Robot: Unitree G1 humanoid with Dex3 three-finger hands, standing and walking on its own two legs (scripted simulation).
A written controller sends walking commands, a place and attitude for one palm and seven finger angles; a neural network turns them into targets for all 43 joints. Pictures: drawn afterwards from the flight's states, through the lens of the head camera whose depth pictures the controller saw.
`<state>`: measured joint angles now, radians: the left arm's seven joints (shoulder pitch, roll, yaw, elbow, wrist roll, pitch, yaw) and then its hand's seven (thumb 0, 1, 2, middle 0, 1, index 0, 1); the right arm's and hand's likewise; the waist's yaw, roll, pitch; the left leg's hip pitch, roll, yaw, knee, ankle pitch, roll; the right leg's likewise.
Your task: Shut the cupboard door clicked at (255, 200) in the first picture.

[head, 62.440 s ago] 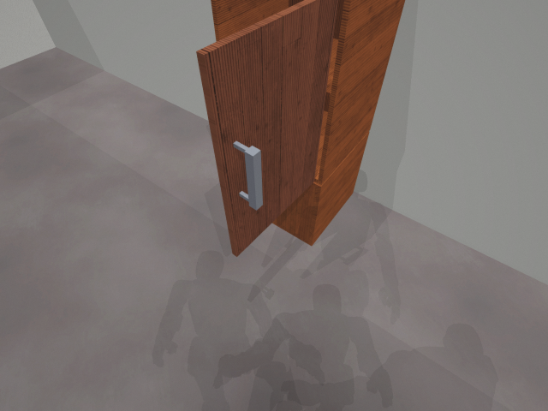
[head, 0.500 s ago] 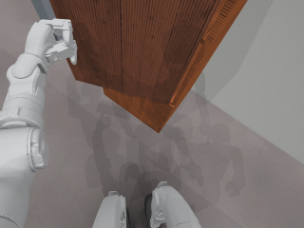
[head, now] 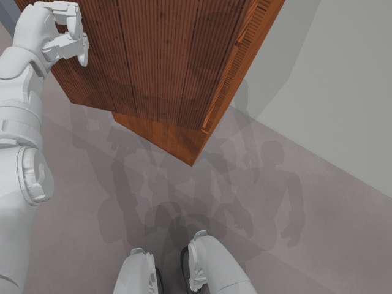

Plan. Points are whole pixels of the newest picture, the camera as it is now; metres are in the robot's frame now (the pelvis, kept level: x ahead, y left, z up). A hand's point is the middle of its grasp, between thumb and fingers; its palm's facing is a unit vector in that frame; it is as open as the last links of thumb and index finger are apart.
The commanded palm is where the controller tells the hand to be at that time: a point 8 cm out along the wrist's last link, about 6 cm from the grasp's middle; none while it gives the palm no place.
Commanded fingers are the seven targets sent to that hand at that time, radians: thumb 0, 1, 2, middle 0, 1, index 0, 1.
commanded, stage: push the door shut along its arc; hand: left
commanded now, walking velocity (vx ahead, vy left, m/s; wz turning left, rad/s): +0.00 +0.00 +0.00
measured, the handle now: (27, 25) +0.61 +0.21 +0.08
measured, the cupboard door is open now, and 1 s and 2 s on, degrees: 20 8 8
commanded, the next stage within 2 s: pull the fist back off the door in 0.40 s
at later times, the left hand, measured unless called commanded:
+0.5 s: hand (96, 31) +0.58 +0.10 +0.09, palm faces -0.40 -0.92 -0.02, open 3.5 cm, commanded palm +0.62 +0.10 +0.08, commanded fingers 0.00 0.90 0.90 -1.30 -1.50 -1.30 -1.50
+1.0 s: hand (109, 29) +0.59 +0.08 +0.09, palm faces +0.03 -1.00 -0.02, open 3.1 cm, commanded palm +0.55 +0.12 +0.08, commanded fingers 0.00 0.90 0.90 -1.30 -1.50 -1.30 -1.50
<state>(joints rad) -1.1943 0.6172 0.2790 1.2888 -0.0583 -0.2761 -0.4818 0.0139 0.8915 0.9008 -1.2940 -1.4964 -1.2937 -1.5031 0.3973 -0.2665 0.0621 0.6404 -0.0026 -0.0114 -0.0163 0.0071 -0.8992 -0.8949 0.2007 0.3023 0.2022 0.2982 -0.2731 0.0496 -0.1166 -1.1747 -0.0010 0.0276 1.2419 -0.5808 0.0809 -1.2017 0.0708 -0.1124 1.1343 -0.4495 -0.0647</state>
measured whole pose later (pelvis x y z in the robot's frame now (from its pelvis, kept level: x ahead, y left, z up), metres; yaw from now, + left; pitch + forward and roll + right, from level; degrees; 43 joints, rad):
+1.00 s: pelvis +0.00 -0.02 +0.01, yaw +0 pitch +30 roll -3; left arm -1.19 0.47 0.37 1.32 0.04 -0.38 0.03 0.02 0.90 0.90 -1.29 -1.50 -1.29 -1.50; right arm 0.52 -0.25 0.04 0.64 -0.07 -0.01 0.12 0.01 -0.90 -0.90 0.20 0.30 0.20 0.30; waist -0.30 0.07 -0.13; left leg -1.15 0.01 0.03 1.17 -0.54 0.06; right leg -1.19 0.08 -0.10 1.08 -0.42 -0.09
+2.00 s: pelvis +0.01 -0.02 +0.07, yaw +2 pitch +11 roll -1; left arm -0.34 0.25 0.14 0.60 -0.20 -0.33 -0.16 0.02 0.90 0.90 -1.28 -1.48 -1.28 -1.49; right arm 0.32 -0.29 0.00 0.55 0.06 0.01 0.00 0.01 -0.90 -0.90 0.20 0.30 0.20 0.30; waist -0.06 0.03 -0.12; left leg -0.57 -0.03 0.03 0.81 -0.43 0.05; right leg -0.62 0.06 -0.07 0.77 -0.34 -0.08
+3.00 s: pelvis +0.02 +0.01 +0.11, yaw +3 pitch -3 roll -1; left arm 0.46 0.32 0.31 -0.35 -0.06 -0.08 0.11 0.02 0.89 0.90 -0.22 -0.32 -0.22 -0.32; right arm 0.21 -0.23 0.01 0.63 0.01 -0.09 -0.06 0.02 -0.90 -0.90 0.20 0.30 0.20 0.30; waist 0.06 0.07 -0.01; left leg -0.10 -0.07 0.02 0.42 -0.27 0.08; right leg -0.15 0.04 -0.06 0.41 -0.21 -0.04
